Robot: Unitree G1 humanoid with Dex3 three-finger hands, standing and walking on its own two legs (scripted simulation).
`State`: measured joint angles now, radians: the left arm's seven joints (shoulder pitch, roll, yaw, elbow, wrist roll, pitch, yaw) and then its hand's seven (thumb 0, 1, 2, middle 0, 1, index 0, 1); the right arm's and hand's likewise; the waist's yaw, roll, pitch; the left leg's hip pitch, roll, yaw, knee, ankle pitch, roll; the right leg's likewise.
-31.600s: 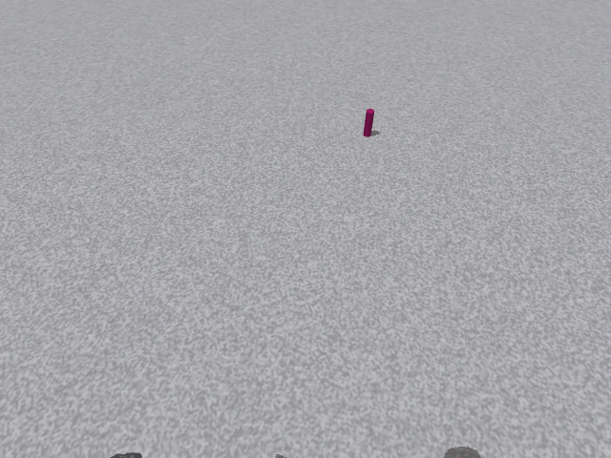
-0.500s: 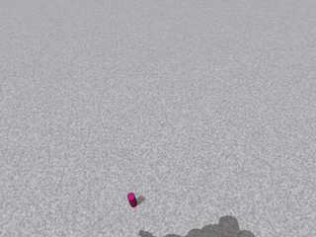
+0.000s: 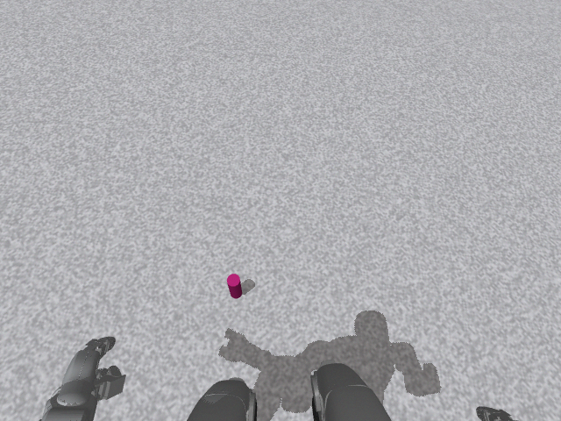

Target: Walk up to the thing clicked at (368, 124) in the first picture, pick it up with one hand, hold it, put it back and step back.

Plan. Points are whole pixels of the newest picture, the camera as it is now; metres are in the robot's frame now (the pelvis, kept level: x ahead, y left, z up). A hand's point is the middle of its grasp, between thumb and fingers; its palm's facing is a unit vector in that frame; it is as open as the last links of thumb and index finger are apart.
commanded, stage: step back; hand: left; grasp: from the side
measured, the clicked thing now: (234, 286) +0.47 +0.13 -0.68
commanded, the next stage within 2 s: none
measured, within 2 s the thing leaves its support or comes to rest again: neither
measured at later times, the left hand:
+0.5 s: hand out of the picture +0.01 +0.26 -0.13, palm faces -0.07 -0.91 -0.40, open 7.4 cm
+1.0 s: hand out of the picture -0.13 +0.30 -0.16, palm faces -0.08 -0.93 -0.36, open 7.4 cm
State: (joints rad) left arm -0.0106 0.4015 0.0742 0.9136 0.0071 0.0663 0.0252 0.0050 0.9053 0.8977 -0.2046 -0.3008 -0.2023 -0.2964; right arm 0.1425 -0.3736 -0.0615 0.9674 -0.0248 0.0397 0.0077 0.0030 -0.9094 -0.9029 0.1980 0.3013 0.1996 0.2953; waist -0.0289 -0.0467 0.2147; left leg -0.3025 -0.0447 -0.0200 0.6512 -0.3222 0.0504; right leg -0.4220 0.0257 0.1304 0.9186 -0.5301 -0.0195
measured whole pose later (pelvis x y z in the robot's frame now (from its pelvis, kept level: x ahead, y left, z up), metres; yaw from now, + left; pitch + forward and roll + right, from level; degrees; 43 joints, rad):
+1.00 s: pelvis -0.24 +0.04 +0.00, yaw -5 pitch -2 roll -1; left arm 0.19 0.40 0.09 0.82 0.02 0.08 0.01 0.00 0.90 0.90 -0.21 -0.30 -0.20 -0.30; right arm 0.11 -0.35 -0.04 0.81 -0.02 0.01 -0.02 0.00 -0.90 -0.90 0.20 0.30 0.21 0.30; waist 0.02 -0.06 0.18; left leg -0.33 0.01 0.01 0.59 -0.22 0.04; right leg -0.38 0.08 0.16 1.07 -0.49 0.04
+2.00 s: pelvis -0.57 -0.02 -0.01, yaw -6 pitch -3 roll +1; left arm 0.27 0.36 0.08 0.90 0.06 0.05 -0.03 0.01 0.90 0.90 -0.21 -0.30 -0.20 -0.30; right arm 0.14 -0.42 -0.07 0.85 -0.03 0.04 -0.03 0.00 -0.91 -0.90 0.20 0.30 0.20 0.30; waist 0.05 0.01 0.09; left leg -0.51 -0.01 -0.09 0.91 -0.47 0.00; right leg -0.27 0.00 0.05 0.73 -0.42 -0.02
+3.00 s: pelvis -0.54 -0.02 +0.00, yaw +0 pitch -2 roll -1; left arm 0.12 0.38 0.04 1.03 0.01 -0.01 0.00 0.01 0.90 0.90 -0.21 -0.30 -0.20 -0.30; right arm 0.11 -0.33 -0.02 1.06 -0.02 0.00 0.00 0.01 -0.91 -0.90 0.20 0.30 0.20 0.30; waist 0.02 -0.01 0.08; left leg -0.29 0.02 0.00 0.61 -0.29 -0.01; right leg -0.24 -0.05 -0.05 0.58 -0.31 0.03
